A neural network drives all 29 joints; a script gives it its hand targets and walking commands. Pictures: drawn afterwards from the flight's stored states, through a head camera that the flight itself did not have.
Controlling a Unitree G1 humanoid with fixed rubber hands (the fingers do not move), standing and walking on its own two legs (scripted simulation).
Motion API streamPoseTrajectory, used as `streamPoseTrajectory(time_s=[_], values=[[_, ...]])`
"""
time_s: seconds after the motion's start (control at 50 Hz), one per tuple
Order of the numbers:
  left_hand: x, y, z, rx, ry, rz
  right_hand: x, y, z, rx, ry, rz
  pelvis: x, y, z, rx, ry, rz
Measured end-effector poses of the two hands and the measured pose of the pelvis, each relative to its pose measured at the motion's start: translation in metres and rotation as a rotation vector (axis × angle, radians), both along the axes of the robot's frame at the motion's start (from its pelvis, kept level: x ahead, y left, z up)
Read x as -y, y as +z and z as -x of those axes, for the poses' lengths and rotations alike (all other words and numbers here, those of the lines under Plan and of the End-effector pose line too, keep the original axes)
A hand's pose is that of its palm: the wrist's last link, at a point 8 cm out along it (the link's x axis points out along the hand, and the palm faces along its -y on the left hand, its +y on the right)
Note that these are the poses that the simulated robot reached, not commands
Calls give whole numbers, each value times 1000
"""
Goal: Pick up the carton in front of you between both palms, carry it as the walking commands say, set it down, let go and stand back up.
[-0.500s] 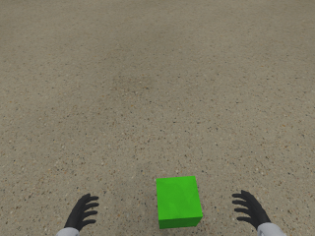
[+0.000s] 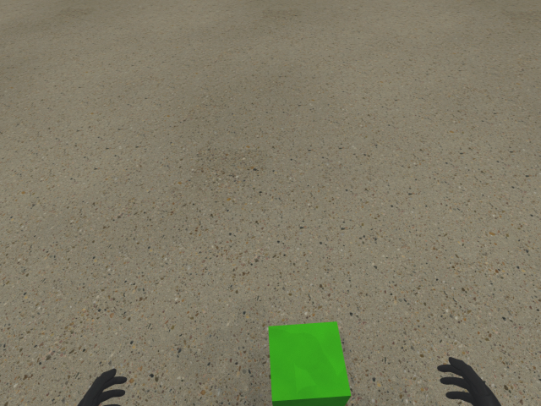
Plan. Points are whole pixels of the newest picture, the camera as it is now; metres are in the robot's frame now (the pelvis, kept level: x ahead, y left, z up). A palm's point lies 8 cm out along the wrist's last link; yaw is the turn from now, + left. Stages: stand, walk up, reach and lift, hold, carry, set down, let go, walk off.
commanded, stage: stand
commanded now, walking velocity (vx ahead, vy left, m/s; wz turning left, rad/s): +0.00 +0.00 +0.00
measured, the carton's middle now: (305, 371) +0.35 -0.07 -0.64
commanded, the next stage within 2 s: none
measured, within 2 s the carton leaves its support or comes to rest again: neither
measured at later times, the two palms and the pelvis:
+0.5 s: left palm out of the picture +0.10 +0.29 -0.09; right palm out of the picture +0.10 -0.30 -0.09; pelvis -0.01 -0.01 +0.01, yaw +1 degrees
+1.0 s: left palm out of the picture +0.07 +0.29 -0.09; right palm out of the picture +0.06 -0.32 -0.09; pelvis -0.03 -0.01 +0.01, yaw +1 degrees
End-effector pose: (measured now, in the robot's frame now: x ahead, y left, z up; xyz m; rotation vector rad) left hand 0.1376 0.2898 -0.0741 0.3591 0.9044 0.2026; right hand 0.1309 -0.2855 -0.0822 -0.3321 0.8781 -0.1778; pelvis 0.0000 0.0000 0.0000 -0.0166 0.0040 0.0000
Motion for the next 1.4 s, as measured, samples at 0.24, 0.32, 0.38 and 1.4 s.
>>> streamPoseTrajectory(time_s=[0.24,0.32,0.38,1.4], values=[[4,-9,16,-44,30,11,5,-6,10,-51,14,10,5,2,3,9,10,-6],[4,-11,25,-62,41,14,10,-5,15,-64,13,19,7,3,6,15,13,-7],[4,-12,31,-73,48,14,13,-5,20,-73,12,24,8,3,8,20,14,-8],[-8,-11,77,-194,97,-8,36,-14,72,-224,-16,38,16,12,30,50,14,-15]])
